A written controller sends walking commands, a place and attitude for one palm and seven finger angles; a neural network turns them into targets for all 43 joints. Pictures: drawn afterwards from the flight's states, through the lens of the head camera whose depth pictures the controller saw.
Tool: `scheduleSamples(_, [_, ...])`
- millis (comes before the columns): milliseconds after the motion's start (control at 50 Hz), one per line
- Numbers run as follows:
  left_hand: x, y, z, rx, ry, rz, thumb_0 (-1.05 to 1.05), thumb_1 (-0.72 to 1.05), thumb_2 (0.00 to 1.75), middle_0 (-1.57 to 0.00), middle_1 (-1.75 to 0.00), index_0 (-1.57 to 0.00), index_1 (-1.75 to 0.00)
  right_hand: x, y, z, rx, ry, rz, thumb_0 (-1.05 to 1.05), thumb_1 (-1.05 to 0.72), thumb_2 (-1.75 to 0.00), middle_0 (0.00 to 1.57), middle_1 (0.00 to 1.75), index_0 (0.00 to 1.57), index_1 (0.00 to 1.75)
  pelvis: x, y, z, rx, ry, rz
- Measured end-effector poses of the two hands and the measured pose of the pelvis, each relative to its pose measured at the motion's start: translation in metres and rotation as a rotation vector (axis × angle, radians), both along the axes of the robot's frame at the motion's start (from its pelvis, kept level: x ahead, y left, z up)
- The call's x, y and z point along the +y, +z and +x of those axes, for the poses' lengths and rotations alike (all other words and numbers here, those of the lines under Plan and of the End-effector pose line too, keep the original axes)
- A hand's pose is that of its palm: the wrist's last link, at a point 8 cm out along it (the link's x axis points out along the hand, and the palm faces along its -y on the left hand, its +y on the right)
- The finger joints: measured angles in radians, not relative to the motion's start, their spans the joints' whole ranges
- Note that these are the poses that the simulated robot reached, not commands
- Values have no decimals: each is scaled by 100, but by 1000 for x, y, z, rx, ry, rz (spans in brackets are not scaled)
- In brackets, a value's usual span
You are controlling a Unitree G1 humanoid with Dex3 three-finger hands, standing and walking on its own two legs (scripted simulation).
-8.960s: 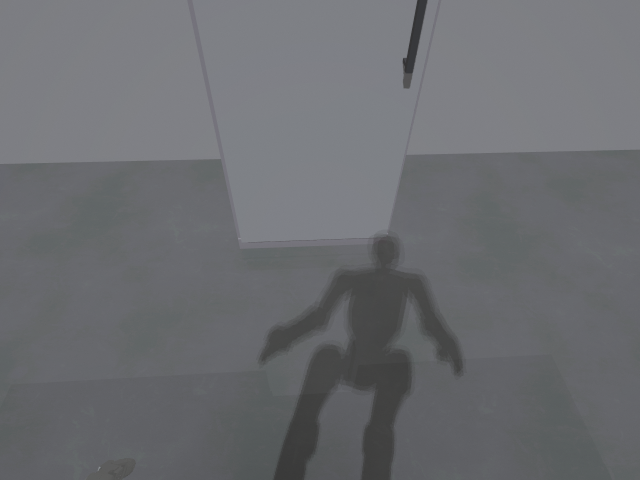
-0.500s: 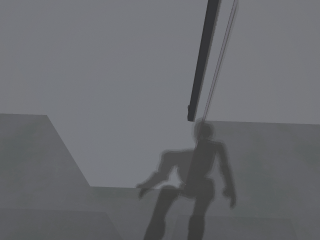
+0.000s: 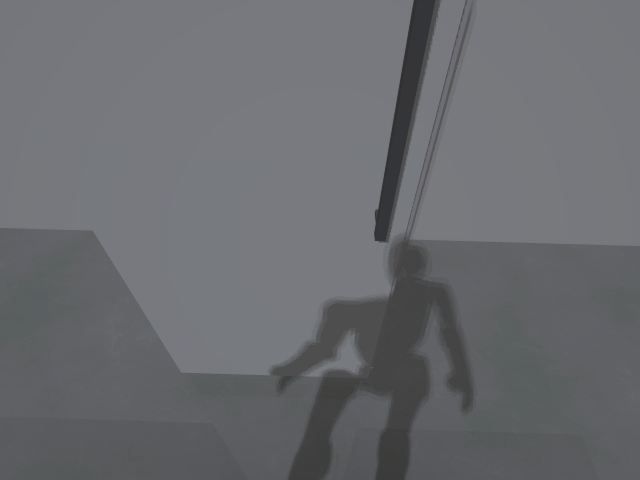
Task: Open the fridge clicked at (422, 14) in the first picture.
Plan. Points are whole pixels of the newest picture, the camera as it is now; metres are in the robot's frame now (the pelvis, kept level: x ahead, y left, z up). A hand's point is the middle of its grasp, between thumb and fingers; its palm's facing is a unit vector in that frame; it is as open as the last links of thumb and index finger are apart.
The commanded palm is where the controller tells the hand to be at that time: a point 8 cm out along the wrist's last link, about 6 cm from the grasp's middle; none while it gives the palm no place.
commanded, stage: look again from close up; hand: right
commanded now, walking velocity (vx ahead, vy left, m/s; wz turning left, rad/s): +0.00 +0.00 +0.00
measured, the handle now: (399, 113) +0.50 -0.07 +0.22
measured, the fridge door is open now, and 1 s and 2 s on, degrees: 0 0 0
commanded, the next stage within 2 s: shuffle to correct the standing spot in 0.38 s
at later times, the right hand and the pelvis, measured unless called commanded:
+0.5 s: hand out of the picture +0.05 -0.24 -0.16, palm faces -0.02 +0.95 -0.31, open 7.4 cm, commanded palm none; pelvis +0.01 +0.00 +0.00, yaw +0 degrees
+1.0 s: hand out of the picture -0.02 -0.13 -0.19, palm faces +0.04 +0.98 -0.19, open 7.4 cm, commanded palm none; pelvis +0.01 +0.05 -0.02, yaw -1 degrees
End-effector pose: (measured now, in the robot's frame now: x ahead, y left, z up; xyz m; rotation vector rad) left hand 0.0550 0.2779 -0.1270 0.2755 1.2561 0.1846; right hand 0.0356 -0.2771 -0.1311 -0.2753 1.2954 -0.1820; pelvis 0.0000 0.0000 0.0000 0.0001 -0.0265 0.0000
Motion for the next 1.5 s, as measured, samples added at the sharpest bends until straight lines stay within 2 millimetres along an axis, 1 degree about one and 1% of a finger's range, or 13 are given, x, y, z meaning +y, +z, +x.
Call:
scheduleSamples(580, [3, 3, 13, -16, -4, 11, 0, 91, 90, -20, -30, -20, -30, -3, 1, 13, -14, 0, -12, 0, -90, -90, 21, 30, 20, 30, 1, 0, 7, 3, 0, -2])
scheduleSamples(700, [-13, -5, 2, 7, 21, -28, 0, 91, 90, -20, -30, -20, -30, 18, -9, -1, 38, -14, 32, 0, -91, -90, 20, 30, 20, 30, 5, -1, 10, 5, 5, -2])
scheduleSamples(820, [-26, -18, -27, 78, 72, -72, 0, 91, 90, -20, -30, -20, -30, 52, -21, -25, 113, -32, 95, 0, -91, -90, 20, 30, 20, 30, 16, -6, 9, 13, 12, -4])
scheduleSamples(880, [-22, -25, -46, 121, 106, -86, 0, 90, 90, -21, -30, -20, -30, 68, -25, -38, 146, -41, 111, 0, -91, -90, 20, 30, 20, 30, 27, -10, 6, 23, 16, -7])
scheduleSamples(960, [-6, -33, -68, 184, 132, -85, 0, 90, 90, -21, -30, -20, -30, 89, -26, -53, 164, -72, 117, 0, -91, -90, 20, 30, 20, 30, 43, -15, 5, 33, 3, 14])
scheduleSamples(1020, [7, -32, -74, 233, 120, -65, 0, 91, 90, -21, -30, -20, -30, 103, -26, -64, 164, -114, 121, 0, -91, -90, 20, 30, 20, 30, 51, -15, 6, 39, -15, 21])
scheduleSamples(1080, [14, -30, -67, 231, 106, -56, 0, 91, 90, -20, -30, -20, -30, 117, -28, -75, 180, -136, 137, 0, -91, -90, 20, 30, 20, 30, 54, -15, 9, 35, -22, 26])
scheduleSamples(1140, [13, -30, -51, 194, 93, -58, 0, 91, 90, -20, -30, -20, -30, 128, -29, -82, 198, -140, 161, 0, -91, -90, 20, 30, 20, 30, 53, -15, 13, 30, -14, 30])
scheduleSamples(1220, [5, -31, -22, 115, 73, -58, 0, 91, 90, -20, -30, -19, -30, 129, -36, -82, 210, -142, 184, 0, -90, -90, 21, 30, 20, 30, 47, -18, 16, 14, -8, 39])
scheduleSamples(1280, [-5, -23, -2, 56, 57, -64, 0, 91, 90, -20, -30, -19, -30, 121, -36, -73, 195, -135, 175, 0, -90, -90, 21, 30, 20, 30, 44, -13, 17, 0, -1, 17])
scheduleSamples(1360, [-14, -15, 17, -11, 30, -73, 0, 91, 90, -20, -30, -20, -30, 103, -32, -52, 130, -111, 150, 0, -91, -90, 21, 30, 20, 30, 37, -8, 15, -3, -4, 11])
scheduleSamples(1420, [-19, -11, 25, -41, 10, -79, 0, 91, 90, -20, -30, -20, -30, 86, -26, -35, 72, -92, 124, 0, -91, -90, 21, 30, 20, 30, 32, -5, 11, -5, -8, 10])
scheduleSamples(1500, [-22, -9, 24, -53, -5, -79, 0, 91, 90, -20, -30, -20, -30, 63, -18, -18, 9, -70, 87, 0, -91, -90, 20, 30, 20, 30, 24, -3, 7, -5, -13, 10])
